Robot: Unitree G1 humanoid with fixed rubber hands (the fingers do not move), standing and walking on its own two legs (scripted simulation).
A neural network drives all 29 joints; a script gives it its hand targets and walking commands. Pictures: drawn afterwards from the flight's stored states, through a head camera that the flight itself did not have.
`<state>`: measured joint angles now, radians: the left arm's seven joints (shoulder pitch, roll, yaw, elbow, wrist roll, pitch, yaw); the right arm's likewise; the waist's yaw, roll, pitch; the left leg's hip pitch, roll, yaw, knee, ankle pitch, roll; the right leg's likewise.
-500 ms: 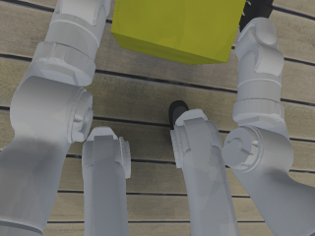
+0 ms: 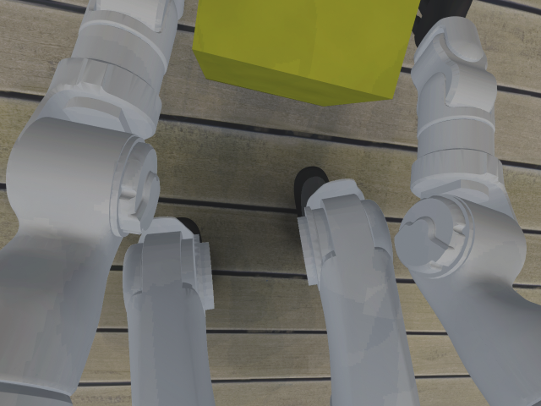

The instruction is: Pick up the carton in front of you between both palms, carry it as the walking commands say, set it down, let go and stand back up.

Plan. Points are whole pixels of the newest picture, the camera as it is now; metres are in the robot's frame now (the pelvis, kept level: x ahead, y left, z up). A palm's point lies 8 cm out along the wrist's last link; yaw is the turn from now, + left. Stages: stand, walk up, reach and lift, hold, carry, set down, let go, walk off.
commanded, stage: set down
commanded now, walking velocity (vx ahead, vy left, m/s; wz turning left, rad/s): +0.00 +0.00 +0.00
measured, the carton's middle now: (294, 6) +0.52 -0.12 -0.27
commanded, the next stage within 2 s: let go in 1.86 s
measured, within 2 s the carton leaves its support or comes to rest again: rests again in 0.02 s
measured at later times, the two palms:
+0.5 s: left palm out of the picture +0.58 +0.02 -0.19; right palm (442, 18) +0.48 -0.27 -0.18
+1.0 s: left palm out of the picture +0.61 +0.03 -0.16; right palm (481, 10) +0.48 -0.30 -0.16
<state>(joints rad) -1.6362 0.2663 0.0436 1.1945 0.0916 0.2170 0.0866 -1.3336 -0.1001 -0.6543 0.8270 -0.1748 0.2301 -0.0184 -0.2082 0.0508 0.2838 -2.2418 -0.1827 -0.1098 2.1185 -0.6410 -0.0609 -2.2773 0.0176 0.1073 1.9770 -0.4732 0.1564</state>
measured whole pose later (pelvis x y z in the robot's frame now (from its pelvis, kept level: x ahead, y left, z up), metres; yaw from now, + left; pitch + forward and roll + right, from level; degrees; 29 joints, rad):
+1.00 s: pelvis -0.01 -0.02 -0.01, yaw -2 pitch +40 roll -4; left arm -1.65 0.49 -0.18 1.07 -0.13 0.17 0.05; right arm -1.36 -0.22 -0.40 0.93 0.18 0.07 -0.14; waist -0.21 0.00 0.36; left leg -2.21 -0.07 -0.13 2.18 -0.66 -0.08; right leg -2.27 -0.01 0.01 2.03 -0.44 0.07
